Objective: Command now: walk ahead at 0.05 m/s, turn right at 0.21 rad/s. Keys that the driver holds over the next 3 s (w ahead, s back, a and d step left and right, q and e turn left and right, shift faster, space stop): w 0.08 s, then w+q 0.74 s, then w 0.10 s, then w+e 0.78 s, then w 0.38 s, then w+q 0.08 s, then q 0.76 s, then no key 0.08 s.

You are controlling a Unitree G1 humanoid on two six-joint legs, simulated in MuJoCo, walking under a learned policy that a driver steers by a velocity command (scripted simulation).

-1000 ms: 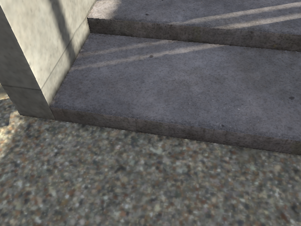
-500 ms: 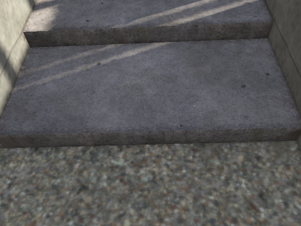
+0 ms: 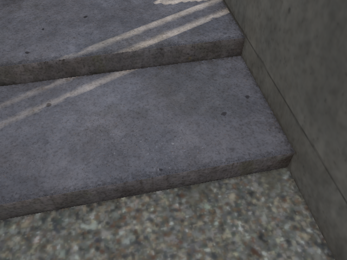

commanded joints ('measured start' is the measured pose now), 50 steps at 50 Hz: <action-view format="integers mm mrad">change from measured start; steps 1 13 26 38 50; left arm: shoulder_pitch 130 294 239 150 -102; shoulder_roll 126 236 88 77 5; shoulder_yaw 28 48 11 -9 -27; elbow -10 65 165 83 25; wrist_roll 28 50 25 42 33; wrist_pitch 0 -62 -121 -111 -72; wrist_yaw -10 -10 -22 -32 -52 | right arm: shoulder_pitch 66 -39 -167 117 276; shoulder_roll -103 -24 -39 -150 -118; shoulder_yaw -10 -12 5 -44 -24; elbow -49 -55 -78 39 131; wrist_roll -17 22 -14 10 5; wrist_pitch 13 32 27 9 -40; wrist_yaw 0 30 112 28 21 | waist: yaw -8 145 55 -5 -85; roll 172 -197 -81 35 92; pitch -153 -37 113 -18 5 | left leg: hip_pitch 253 -455 -327 179 253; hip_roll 390 -80 58 212 149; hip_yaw -385 -3 126 -334 -146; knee -136 250 222 -248 -295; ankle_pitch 542 -331 71 172 397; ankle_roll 260 53 49 288 197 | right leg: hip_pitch -101 483 260 -314 -367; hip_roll -22 -465 -345 -231 -212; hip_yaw -78 293 -283 -159 -249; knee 162 -486 -442 603 187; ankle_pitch -236 -395 503 53 321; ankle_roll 24 -129 -94 26 63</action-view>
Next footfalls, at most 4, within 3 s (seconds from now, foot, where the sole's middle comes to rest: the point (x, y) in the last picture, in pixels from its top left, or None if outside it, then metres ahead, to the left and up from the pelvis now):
0.24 right None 0.05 -0.10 -0.77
0.64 left None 0.34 0.16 -0.77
1.22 right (156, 217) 0.65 0.10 -0.77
1.62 left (110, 146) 0.91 0.31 -0.65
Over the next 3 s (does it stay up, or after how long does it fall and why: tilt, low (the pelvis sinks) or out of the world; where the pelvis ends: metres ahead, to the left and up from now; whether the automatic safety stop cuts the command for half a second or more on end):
stays up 1.21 0.25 0.13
